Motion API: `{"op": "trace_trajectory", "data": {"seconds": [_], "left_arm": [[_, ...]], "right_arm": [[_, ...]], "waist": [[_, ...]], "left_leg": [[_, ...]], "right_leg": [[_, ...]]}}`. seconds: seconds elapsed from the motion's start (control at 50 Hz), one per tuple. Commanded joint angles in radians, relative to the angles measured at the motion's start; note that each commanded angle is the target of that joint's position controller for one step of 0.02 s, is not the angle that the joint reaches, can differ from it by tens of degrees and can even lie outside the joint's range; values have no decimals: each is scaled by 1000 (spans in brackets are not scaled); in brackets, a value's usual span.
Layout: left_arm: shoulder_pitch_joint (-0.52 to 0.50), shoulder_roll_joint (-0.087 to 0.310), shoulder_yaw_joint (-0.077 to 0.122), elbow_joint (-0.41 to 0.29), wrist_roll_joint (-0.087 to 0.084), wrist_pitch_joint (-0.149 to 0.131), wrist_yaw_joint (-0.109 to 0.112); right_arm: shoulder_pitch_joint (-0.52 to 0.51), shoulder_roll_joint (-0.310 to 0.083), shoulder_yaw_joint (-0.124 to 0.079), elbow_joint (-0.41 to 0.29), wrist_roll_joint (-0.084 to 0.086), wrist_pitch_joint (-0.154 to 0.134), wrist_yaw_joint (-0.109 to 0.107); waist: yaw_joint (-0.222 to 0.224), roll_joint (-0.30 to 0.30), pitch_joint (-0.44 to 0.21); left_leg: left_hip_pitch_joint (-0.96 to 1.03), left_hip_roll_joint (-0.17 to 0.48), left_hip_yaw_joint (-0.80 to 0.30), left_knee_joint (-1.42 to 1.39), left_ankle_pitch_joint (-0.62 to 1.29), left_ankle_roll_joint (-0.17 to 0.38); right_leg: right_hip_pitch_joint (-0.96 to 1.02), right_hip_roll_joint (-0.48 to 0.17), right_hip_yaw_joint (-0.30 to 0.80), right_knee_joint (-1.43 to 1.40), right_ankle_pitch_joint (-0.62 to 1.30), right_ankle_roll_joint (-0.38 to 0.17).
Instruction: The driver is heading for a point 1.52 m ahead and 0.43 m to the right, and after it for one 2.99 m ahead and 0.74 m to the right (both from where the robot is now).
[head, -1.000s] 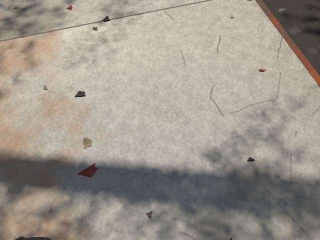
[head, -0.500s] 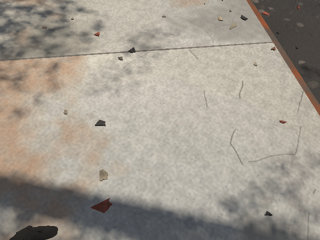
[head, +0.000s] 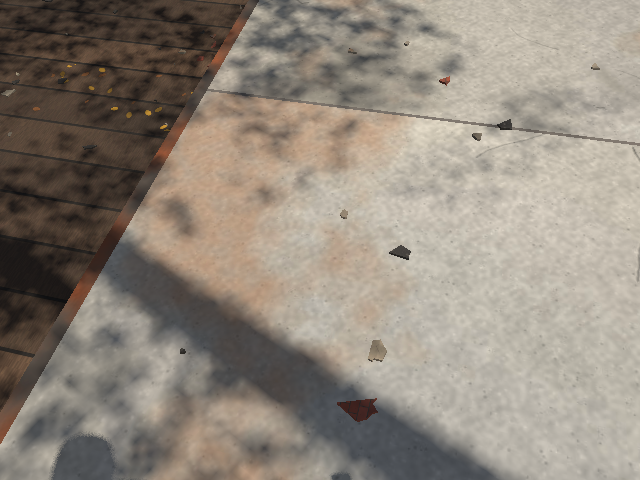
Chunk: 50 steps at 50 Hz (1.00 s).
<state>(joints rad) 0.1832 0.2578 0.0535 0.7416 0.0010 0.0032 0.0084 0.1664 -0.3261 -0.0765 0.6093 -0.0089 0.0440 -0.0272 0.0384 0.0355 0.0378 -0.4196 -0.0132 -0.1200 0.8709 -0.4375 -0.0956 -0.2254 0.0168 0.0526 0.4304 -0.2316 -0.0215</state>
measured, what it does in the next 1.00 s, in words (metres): walks ahead, turning right: left foot, then right foot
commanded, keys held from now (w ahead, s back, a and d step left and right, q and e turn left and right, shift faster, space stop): e+shift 0.26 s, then w+e+shift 0.32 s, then w+shift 0.02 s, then w+q+shift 0.40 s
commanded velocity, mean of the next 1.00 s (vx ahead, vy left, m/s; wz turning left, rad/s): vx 0.51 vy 0.00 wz -0.34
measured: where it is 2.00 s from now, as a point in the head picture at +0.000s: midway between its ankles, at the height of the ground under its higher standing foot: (588, 414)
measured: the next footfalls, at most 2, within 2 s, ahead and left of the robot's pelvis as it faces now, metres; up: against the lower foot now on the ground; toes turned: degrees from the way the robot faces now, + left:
left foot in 0.10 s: +0.03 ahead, +0.15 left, +0.00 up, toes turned -8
right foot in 0.58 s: +0.05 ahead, -0.19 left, +0.00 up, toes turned -35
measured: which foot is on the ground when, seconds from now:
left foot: up 0.00-0.08, down 0.10-0.58, up 0.60-1.00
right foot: down 0.00-0.10, up 0.12-0.56, down 0.58-1.00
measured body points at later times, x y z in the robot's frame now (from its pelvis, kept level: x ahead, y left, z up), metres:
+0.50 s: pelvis +0.04 -0.03 -0.01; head +0.05 -0.05 +0.44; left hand +0.31 +0.16 -0.08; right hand +0.01 -0.35 -0.11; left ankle -0.01 +0.15 -0.74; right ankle +0.00 -0.16 -0.71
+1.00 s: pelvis +0.29 -0.27 -0.04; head +0.31 -0.29 +0.41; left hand +0.40 -0.01 -0.16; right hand +0.37 -0.57 -0.13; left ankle +0.49 -0.31 -0.72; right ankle +0.03 -0.18 -0.72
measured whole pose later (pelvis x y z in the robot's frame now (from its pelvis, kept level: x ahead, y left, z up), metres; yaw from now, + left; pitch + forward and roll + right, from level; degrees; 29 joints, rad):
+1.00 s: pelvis +0.29 -0.27 -0.04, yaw -24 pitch +1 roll +1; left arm 0.46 0.27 0.02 0.81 0.03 -0.07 0.06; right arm 0.10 -0.28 -0.04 0.69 0.06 -0.08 0.09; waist 0.03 0.02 0.04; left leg -0.65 -0.09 0.15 0.63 0.13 0.11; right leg 0.32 0.06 -0.21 0.29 -0.45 0.00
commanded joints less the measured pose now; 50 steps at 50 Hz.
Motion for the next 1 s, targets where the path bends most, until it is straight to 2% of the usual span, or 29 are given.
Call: {"op": "trace_trajectory", "data": {"seconds": [0.02,0.06,0.1,0.12,0.14,0.16,0.18,0.22,0.26,0.32,0.36,0.5,0.52,0.56,0.58,0.6,0.62,0.64,0.66,0.68,0.7,0.72,0.78,0.82,0.88,0.92,0.96,0.98,1.0], "left_arm": [[-20,234,54,-57,-17,0,-12],[-27,253,62,-63,-42,3,-10],[-31,197,48,-74,-47,-8,-2],[-10,122,30,-93,-34,-22,-8],[-6,135,34,-90,-41,-28,-8],[-1,200,58,-77,-40,-20,-6],[19,197,68,-62,-43,-3,-2],[46,164,65,-53,-32,39,9],[7,131,54,-90,-30,51,4],[-74,120,38,-156,-37,40,-30],[-105,126,37,-184,-36,29,-49],[-123,117,24,-208,-44,15,-63],[-103,119,24,-201,-46,16,-64],[110,156,50,-118,-47,14,-55],[359,255,99,-34,-52,13,-43],[433,418,127,-27,-52,-3,-36],[358,345,90,-100,-41,-50,-45],[327,259,65,-103,-30,-70,-47],[316,225,51,-97,-22,-75,-46],[247,189,35,-104,-16,-73,-43],[168,155,17,-118,3,-73,-39],[136,149,11,-123,14,-78,-33],[152,155,11,-99,24,-107,-18],[173,144,5,-72,26,-123,-2],[230,156,1,-24,15,-134,22],[258,192,5,-2,20,-121,41],[249,246,23,-4,29,-92,71],[211,266,34,-14,36,-77,84],[125,276,40,-41,52,-69,86]], "right_arm": [[-42,-57,-9,-80,10,-25,-3],[5,-76,-19,-60,20,-30,-7],[83,-136,-38,-47,12,-31,-20],[94,-219,-59,-46,-15,-18,-31],[85,-188,-58,-39,-31,-10,-25],[59,-123,-37,-60,-39,-16,-20],[1,-80,-23,-67,-33,-23,-22],[-79,-58,-18,-69,-4,-40,-21],[-68,-69,-25,-52,-9,-43,-24],[35,-109,-42,-21,8,-57,-20],[46,-144,-54,-12,15,-77,-10],[62,-184,-76,31,32,-109,38],[54,-187,-76,36,35,-106,43],[-22,-176,-68,32,32,-101,45],[-48,-128,-49,12,23,-108,42],[-88,8,-7,-77,2,-132,36],[-152,-53,-2,-115,28,-175,33],[-174,-118,-12,-110,75,-195,45],[-126,-116,-6,-80,72,-200,50],[-83,-109,-3,-44,46,-196,51],[-29,-104,-6,-11,35,-183,60],[8,-98,-4,13,42,-167,72],[-40,-64,14,25,53,-132,79],[-107,-38,27,7,58,-135,82],[-166,-6,37,1,54,-155,110],[-152,-31,22,1,63,-162,123],[-57,-70,2,12,74,-147,123],[65,-110,-17,38,76,-129,117],[311,-171,-47,105,77,-106,103]], "waist": [[-3,-251,-71],[-40,-236,-78],[-63,-166,-152],[-38,82,-184],[-66,233,-189],[-75,161,-160],[-42,124,-135],[-15,123,-76],[-32,126,-52],[-104,134,-84],[-109,120,-55],[-83,70,43],[-66,61,45],[69,22,-32],[185,-94,-116],[153,-464,-79],[155,-343,-160],[143,-217,-104],[106,-165,-78],[59,-117,-32],[5,-127,9],[-21,-159,21],[-9,-77,84],[2,-61,122],[11,-69,109],[-10,-120,52],[-84,-201,-30],[-163,-230,-79],[-283,-225,-159]], "left_leg": [[78,-49,103,-255,24,-15],[160,-68,92,-475,174,20],[417,65,14,-525,389,90],[535,266,-131,-449,682,198],[489,403,-242,-490,788,333],[447,423,-227,-511,818,373],[410,374,-148,-511,780,340],[355,304,-15,-520,722,289],[333,283,53,-542,691,294],[407,335,5,-665,81,291],[423,366,-7,-711,-58,277],[432,391,153,-723,-56,233],[410,382,194,-695,-35,223],[239,287,352,-429,286,173],[40,208,426,-25,509,126],[-446,53,351,438,-115,45],[-631,4,88,565,-121,64],[-700,70,72,562,-22,101],[-674,112,75,519,36,126],[-618,158,77,448,121,130],[-539,187,76,404,216,136],[-481,198,78,384,284,133],[-429,135,77,262,446,115],[-373,68,109,80,567,114],[-223,5,223,-148,708,144],[-150,-77,289,-214,684,178],[-31,-133,337,-213,606,203],[82,-148,341,-183,534,222],[307,-128,286,-157,492,261]], "right_leg": [[86,-168,236,-53,456,-196],[97,-169,302,-23,489,-179],[-59,-126,293,50,289,-87],[-256,-23,152,217,15,-8],[-357,35,20,381,-363,45],[-382,-8,22,602,-417,79],[-396,-28,21,699,-373,93],[-416,-63,7,733,-249,127],[-418,-74,-35,687,-172,147],[-450,-118,-61,559,-112,113],[-462,-131,-66,492,-120,73],[-395,-147,-132,368,-190,-33],[-339,-134,-158,342,-189,-47],[38,-8,-292,239,-118,-84],[369,42,-233,222,-130,-140],[543,-197,382,-15,-361,-303],[567,-340,752,-228,-529,-381],[555,-395,679,-248,-484,-355],[496,-379,584,-215,-443,-324],[393,-340,448,-190,-352,-278],[284,-283,320,-191,-241,-231],[210,-261,239,-207,-116,-204],[102,-188,-15,-289,186,-120],[64,-143,-148,-342,303,-58],[106,-140,-235,-382,557,24],[246,-152,-254,-283,973,66],[359,-193,-262,-97,1398,85],[362,-210,-256,69,1572,89],[282,-211,-238,332,1636,85]]}}
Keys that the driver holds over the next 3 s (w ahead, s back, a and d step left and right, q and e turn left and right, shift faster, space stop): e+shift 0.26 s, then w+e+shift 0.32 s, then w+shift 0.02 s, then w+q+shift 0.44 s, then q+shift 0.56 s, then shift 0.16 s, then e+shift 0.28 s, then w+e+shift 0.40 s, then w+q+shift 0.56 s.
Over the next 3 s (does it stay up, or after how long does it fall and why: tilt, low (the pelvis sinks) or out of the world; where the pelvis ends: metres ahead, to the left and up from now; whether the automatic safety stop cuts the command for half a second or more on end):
stays up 1.15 -0.61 -0.01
